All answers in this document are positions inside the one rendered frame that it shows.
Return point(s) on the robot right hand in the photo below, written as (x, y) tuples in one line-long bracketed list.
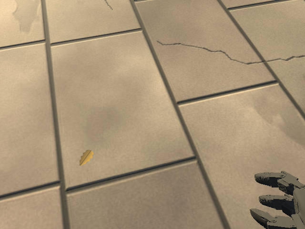
[(293, 207)]

